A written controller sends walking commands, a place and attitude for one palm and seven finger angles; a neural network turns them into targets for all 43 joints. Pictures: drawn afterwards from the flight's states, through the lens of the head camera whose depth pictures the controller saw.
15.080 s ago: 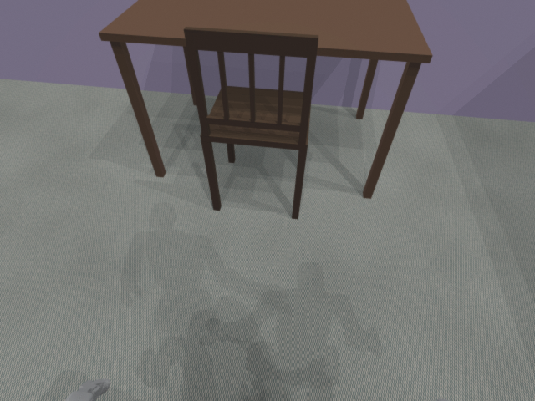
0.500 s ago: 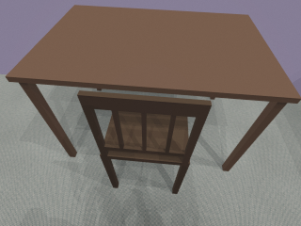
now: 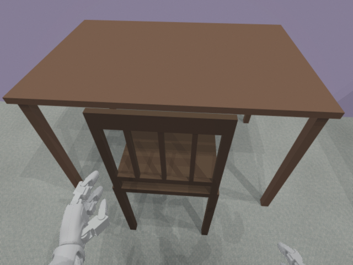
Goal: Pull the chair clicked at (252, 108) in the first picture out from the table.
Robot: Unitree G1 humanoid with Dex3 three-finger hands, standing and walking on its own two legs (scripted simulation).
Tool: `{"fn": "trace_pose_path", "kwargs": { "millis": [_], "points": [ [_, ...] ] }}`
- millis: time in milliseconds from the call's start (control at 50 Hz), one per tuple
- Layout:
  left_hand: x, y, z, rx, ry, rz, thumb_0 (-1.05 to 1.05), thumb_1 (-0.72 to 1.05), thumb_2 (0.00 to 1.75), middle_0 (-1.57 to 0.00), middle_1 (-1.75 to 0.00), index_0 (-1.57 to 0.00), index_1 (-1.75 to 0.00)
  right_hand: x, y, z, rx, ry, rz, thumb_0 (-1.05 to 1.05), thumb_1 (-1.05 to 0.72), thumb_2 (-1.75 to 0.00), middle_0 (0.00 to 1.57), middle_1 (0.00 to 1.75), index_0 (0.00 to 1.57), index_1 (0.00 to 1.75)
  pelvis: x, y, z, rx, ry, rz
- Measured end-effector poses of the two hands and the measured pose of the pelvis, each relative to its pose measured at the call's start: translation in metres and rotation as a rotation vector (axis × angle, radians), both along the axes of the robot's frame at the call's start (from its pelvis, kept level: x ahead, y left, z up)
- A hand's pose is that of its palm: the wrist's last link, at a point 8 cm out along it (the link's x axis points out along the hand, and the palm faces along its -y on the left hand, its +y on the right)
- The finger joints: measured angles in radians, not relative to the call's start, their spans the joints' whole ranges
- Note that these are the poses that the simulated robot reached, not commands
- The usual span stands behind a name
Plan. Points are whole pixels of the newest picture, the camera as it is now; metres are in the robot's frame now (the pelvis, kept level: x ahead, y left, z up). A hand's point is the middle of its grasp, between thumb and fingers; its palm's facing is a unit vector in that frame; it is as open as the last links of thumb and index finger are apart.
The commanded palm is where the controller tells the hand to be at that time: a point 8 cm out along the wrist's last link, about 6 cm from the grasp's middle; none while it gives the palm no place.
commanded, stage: raise the hand toward the chair's back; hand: left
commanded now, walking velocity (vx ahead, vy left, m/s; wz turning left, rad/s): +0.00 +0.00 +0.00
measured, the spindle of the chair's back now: (162, 156) +0.47 +0.05 -0.08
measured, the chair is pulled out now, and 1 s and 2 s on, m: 0.00 0.00 0.00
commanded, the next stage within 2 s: aim the fingers beside a spindle in 1.84 s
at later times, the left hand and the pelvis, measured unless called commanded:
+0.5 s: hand (118, 243) +0.20 +0.14 -0.04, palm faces -0.19 -0.98 -0.03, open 12.2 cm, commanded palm +0.15 +0.22 -0.03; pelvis -0.02 -0.04 -0.08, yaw +2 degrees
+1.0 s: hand (90, 230) +0.21 +0.20 -0.01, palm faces +0.00 -1.00 -0.05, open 16.2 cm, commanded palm +0.19 +0.25 -0.02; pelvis -0.01 +0.00 -0.06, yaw +1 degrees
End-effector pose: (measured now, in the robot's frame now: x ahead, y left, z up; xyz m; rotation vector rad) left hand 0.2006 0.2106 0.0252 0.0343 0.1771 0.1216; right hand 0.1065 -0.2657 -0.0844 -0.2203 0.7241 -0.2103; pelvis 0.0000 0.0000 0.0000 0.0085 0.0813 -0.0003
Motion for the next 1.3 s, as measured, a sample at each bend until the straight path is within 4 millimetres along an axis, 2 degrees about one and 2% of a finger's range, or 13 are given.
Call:
{"fn": "trace_pose_path", "kwargs": {
  "millis": [80,200,240,300,380,500,560,660,840,1000,1080,1180,1300],
  "points": [
    [-0.006,-0.021,-0.017,-0.063,-0.177,-0.162,0.01,0.72,0.81,-0.17,-0.27,-0.17,-0.27,0.045,-0.016,0.023,-0.052,-0.157,0.058,0.02,-0.91,-0.89,0.2,0.3,0.2,0.3,-0.009,-0.017,-0.022,0.003,0.062,-0.013],
    [-0.072,-0.006,-0.085,-0.042,0.042,-0.134,0.01,0.57,0.76,-0.17,-0.25,-0.17,-0.25,0.103,-0.023,0.026,-0.101,-0.281,0.168,0.01,-0.9,-0.89,0.2,0.3,0.2,0.3,-0.015,-0.035,-0.055,-0.007,0.137,0.003],
    [-0.089,0.006,-0.084,-0.014,0.035,-0.048,0.01,0.52,0.74,-0.16,-0.24,-0.16,-0.24,0.115,-0.018,0.015,-0.093,-0.29,0.195,0.01,-0.9,-0.89,0.2,0.3,0.2,0.3,-0.015,-0.039,-0.064,-0.018,0.154,0.016],
    [-0.095,0.018,-0.06,0.051,-0.104,0.025,0.01,0.44,0.71,-0.15,-0.23,-0.15,-0.23,0.123,-0.003,-0.008,-0.056,-0.27,0.234,0.01,-0.9,-0.89,0.2,0.3,0.2,0.3,-0.016,-0.043,-0.073,-0.038,0.172,0.037],
    [-0.067,0.008,-0.038,0.085,-0.265,-0.084,0.01,0.35,0.67,-0.14,-0.21,-0.14,-0.21,0.115,0.019,-0.044,0.026,-0.211,0.265,0.01,-0.9,-0.89,0.2,0.3,0.2,0.3,-0.021,-0.045,-0.082,-0.058,0.185,0.052],
    [-0.015,-0.014,-0.065,-0.018,-0.026,-0.312,0.01,0.21,0.61,-0.12,-0.19,-0.13,-0.19,0.066,0.025,-0.072,0.125,-0.065,0.144,0.02,-0.9,-0.89,0.21,0.3,0.2,0.3,-0.023,-0.045,-0.076,-0.037,0.2,0.033],
    [-0.011,-0.008,-0.061,-0.052,0.036,-0.233,0.01,0.14,0.58,-0.12,-0.18,-0.12,-0.18,0.041,0.014,-0.069,0.121,-0.003,0.057,0.02,-0.9,-0.89,0.21,0.3,0.21,0.3,-0.017,-0.042,-0.066,-0.026,0.197,0.019],
    [-0.023,0.015,-0.034,0.023,-0.055,-0.067,0.0,0.03,0.53,-0.11,-0.16,-0.11,-0.16,0.018,-0.008,-0.06,0.056,0.057,-0.008,0.02,-0.9,-0.89,0.21,0.3,0.2,0.3,-0.009,-0.035,-0.056,-0.023,0.199,0.013],
    [-0.023,0.018,-0.064,-0.005,-0.039,-0.212,0.0,-0.19,0.44,-0.08,-0.13,-0.09,-0.13,0.04,-0.016,-0.049,-0.051,-0.014,0.034,0.02,-0.9,-0.89,0.2,0.3,0.2,0.3,-0.014,-0.019,-0.066,-0.045,0.213,0.018],
    [-0.01,0.04,-0.03,0.017,-0.165,-0.128,-0.01,-0.37,0.36,-0.07,-0.1,-0.07,-0.1,0.072,0.025,-0.026,-0.012,-0.107,0.101,0.02,-0.9,-0.89,0.2,0.3,0.2,0.3,-0.008,-0.005,-0.056,-0.062,0.188,0.025],
    [-0.007,0.048,-0.037,0.02,-0.1,-0.14,-0.01,-0.43,0.33,-0.06,-0.09,-0.06,-0.09,0.081,0.046,-0.024,0.021,-0.117,0.146,0.01,-0.9,-0.89,0.21,0.3,0.2,0.3,-0.008,0.003,-0.054,-0.067,0.186,0.029],
    [-0.005,0.053,-0.049,-0.001,-0.03,-0.179,-0.01,-0.48,0.31,-0.06,-0.08,-0.06,-0.08,0.08,0.059,-0.025,0.023,-0.096,0.173,0.01,-0.9,-0.89,0.21,0.3,0.2,0.3,-0.007,0.01,-0.053,-0.073,0.188,0.027],
    [0.006,0.066,-0.029,0.026,-0.14,-0.151,-0.01,-0.5,0.31,-0.06,-0.08,-0.06,-0.08,0.067,0.059,-0.03,0.003,-0.031,0.17,0.01,-0.9,-0.89,0.21,0.3,0.2,0.3,-0.004,0.015,-0.051,-0.081,0.19,0.03]
  ]
}}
